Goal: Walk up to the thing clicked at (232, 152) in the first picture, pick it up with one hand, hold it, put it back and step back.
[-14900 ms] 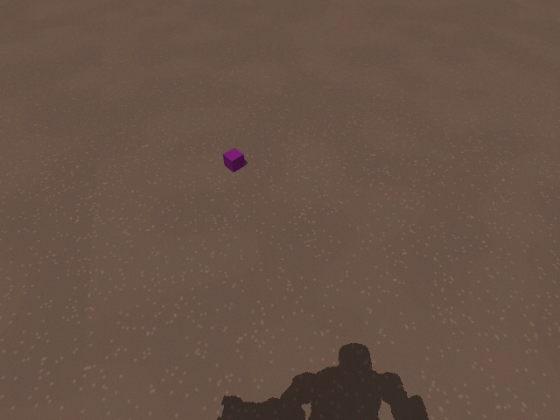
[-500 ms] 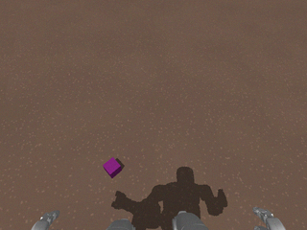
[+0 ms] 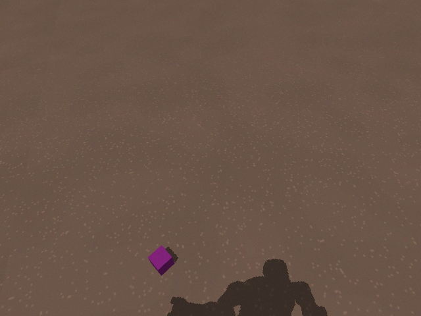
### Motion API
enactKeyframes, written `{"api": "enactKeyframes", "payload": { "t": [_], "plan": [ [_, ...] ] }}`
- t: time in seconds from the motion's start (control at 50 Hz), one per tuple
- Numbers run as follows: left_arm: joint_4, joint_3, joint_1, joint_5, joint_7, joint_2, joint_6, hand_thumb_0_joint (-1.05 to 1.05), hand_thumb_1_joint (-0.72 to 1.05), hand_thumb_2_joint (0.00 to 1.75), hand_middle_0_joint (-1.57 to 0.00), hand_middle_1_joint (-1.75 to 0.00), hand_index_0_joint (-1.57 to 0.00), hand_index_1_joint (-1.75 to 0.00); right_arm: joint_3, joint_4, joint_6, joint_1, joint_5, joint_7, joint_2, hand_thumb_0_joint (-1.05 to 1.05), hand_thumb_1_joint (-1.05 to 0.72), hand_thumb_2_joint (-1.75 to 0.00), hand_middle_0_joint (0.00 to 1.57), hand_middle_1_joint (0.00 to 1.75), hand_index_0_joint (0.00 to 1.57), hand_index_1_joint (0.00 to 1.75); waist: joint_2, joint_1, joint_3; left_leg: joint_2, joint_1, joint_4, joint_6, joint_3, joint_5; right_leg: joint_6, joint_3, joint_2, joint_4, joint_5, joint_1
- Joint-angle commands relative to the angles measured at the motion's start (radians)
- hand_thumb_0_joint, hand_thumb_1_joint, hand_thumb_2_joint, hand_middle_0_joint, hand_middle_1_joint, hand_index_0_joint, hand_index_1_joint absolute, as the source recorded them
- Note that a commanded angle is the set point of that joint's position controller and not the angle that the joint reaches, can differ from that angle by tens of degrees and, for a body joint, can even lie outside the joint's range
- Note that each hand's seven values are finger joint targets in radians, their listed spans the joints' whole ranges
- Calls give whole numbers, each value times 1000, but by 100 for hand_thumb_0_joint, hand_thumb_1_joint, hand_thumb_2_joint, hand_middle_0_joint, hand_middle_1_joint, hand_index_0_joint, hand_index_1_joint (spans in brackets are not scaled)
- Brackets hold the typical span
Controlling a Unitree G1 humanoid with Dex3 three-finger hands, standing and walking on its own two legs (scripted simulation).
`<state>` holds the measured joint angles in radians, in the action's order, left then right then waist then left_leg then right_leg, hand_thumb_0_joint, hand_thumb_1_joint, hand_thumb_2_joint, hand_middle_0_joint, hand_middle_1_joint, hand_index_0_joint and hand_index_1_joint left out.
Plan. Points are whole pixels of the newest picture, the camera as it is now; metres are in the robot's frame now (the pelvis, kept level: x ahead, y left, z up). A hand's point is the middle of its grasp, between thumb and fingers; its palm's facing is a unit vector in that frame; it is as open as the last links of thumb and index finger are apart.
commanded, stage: stand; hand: left
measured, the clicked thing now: (161, 260) +0.50 +0.28 -0.74
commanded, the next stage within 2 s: walk up in 1.86 s
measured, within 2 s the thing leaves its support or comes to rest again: neither
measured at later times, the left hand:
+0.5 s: hand out of the picture +0.12 +0.26 -0.15, palm faces -0.02 -0.95 -0.33, open 7.4 cm
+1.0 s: hand out of the picture +0.11 +0.27 -0.15, palm faces -0.01 -0.94 -0.34, open 7.4 cm
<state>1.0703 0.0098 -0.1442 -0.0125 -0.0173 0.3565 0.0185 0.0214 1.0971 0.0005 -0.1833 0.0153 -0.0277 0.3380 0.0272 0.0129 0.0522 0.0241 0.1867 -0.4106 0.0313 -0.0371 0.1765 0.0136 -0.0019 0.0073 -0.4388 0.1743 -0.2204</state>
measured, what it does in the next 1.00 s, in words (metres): stands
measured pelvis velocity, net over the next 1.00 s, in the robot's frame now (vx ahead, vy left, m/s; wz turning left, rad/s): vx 0.03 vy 0.01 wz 0.00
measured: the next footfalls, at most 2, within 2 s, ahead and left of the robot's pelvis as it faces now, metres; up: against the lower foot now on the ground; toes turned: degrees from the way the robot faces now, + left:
none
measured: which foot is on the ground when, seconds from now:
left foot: down 0.00-1.00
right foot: down 0.00-1.00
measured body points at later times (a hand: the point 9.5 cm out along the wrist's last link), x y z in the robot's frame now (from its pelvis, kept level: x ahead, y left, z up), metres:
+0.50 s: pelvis +0.03 +0.01 +0.01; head +0.04 +0.01 +0.46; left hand +0.12 +0.31 -0.13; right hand +0.13 -0.29 -0.12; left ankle +0.03 +0.15 -0.74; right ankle +0.04 -0.11 -0.74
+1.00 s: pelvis +0.03 +0.01 +0.01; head +0.04 +0.01 +0.46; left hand +0.11 +0.31 -0.12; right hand +0.11 -0.29 -0.13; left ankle +0.03 +0.15 -0.74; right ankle +0.04 -0.11 -0.74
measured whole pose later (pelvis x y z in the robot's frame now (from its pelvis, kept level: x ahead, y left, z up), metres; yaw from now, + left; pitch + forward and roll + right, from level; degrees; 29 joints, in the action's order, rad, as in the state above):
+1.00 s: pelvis +0.03 +0.01 +0.01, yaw +0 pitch -2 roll +0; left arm 1.16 0.01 -0.09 -0.01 -0.01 0.35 0.02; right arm 0.00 1.15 0.01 -0.08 0.01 -0.01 0.35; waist 0.00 0.00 0.05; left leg 0.02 0.11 -0.31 0.03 -0.03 0.17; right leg 0.00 0.00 0.00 -0.33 0.16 -0.14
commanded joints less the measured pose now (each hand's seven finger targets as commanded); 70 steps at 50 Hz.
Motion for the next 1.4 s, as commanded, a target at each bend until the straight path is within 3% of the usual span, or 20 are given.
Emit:
{"api": "enactKeyframes", "payload": {
  "t": [0.0,0.02,0.14,0.26,0.3,0.36,0.44,0.54,0.58,0.64,0.74,0.96,1.12,1.18,1.26,1.32,1.38],
  "plan": [
    [-61,45,86,12,18,223,35,0,90,90,-20,-30,-20,-30,38,-50,43,46,-4,19,213,0,-90,-90,20,30,20,30,-85,1,-67,76,-24,71,-57,-80,36,25,-164,-134,175,126,15],
    [-55,44,79,13,18,221,34,0,90,90,-20,-30,-20,-30,37,-45,42,54,-6,19,212,0,-90,-90,20,30,20,30,-85,-6,-53,71,-15,70,-55,-76,47,21,-162,-134,181,138,11],
    [-26,41,70,15,21,208,34,0,90,90,-20,-30,-20,-30,24,-27,40,79,-7,24,203,0,-90,-90,20,30,20,30,-31,-13,-76,90,-31,86,-49,-70,-73,13,-124,-127,131,-111,83],
    [-8,40,97,10,21,205,25,0,90,90,-20,-30,-20,-30,17,-19,33,106,-8,29,206,0,-90,-90,20,30,20,30,-1,-8,-79,98,-15,111,-42,-68,-72,9,-110,-122,129,-110,115],
    [-1,40,90,9,21,199,24,0,90,90,-20,-30,-20,-30,19,-21,37,120,-8,32,215,0,-90,-90,20,30,20,30,8,-9,-107,107,-42,101,-43,-67,-152,11,-107,-127,114,-192,140],
    [8,40,98,10,21,198,21,0,90,90,-20,-30,-20,-30,14,-15,37,128,-10,34,216,0,-90,-90,20,30,20,30,11,-9,-106,108,-52,108,-41,-64,-183,5,-106,-126,118,-210,142],
    [14,38,104,8,20,195,18,0,90,90,-20,-30,-20,-30,15,-15,34,154,-11,35,218,0,-90,-90,20,30,20,30,-15,-13,-99,106,-73,122,-39,-65,-132,2,-101,-119,140,-146,110],
    [18,40,106,8,22,195,23,0,90,90,-20,-30,-20,-30,17,-14,36,159,-10,35,225,0,-90,-90,20,30,20,30,-17,-9,-123,111,-84,107,-44,-62,-199,-1,-98,-130,136,-236,154],
    [20,42,112,10,23,199,20,0,90,90,-20,-30,-20,-30,16,-12,35,155,-9,36,221,0,-90,-90,20,30,20,30,-26,-9,-116,110,-84,125,-40,-63,-170,0,-94,-125,135,-186,141],
    [22,39,108,8,22,191,19,0,90,90,-20,-30,-20,-30,19,-11,35,171,-8,36,231,0,-90,-90,20,30,20,30,-15,-15,-120,112,-90,123,-43,-65,-185,-2,-94,-128,141,-201,142],
    [26,40,108,8,22,197,17,0,90,90,-20,-30,-20,-30,18,-8,34,167,-8,34,224,0,-90,-90,20,30,20,30,-23,-14,-91,103,-68,143,-41,-66,-104,-4,-91,-123,157,-115,122],
    [28,40,94,8,23,208,17,0,90,90,-20,-30,-20,-30,16,-6,32,148,-8,33,221,0,-90,-90,20,30,20,30,-19,-14,-95,98,-69,136,-43,-65,-113,2,-94,-131,158,-136,135],
    [27,40,99,7,22,213,13,0,90,90,-20,-30,-20,-30,11,-3,31,131,-7,34,218,0,-90,-90,20,30,20,30,-21,-14,-77,99,-53,153,-43,-73,-62,5,-94,-127,161,-67,123],
    [25,37,95,6,23,205,15,0,90,90,-20,-30,-20,-30,12,-7,32,134,-8,34,225,0,-90,-90,20,30,20,30,-18,-14,-96,103,-63,139,-46,-71,-114,4,-92,-133,155,-126,141],
    [26,35,91,9,22,206,16,0,90,90,-20,-30,-20,-30,11,-4,31,120,-9,34,226,0,-90,-90,20,30,20,30,-19,-13,-83,101,-62,139,-43,-72,-113,7,-92,-132,157,-118,136],
    [29,35,85,8,22,203,12,0,90,90,-20,-30,-20,-30,10,-4,29,122,-8,34,227,0,-90,-90,20,30,20,30,-12,-15,-57,96,-45,150,-43,-73,-42,3,-94,-127,170,-51,105],
    [28,33,79,5,21,204,13,0,90,90,-20,-30,-20,-30,12,-7,30,121,-8,33,232,0,-90,-90,20,30,20,30,-24,-16,-70,100,-56,143,-45,-76,-59,5,-95,-132,168,-78,115]
  ]
}}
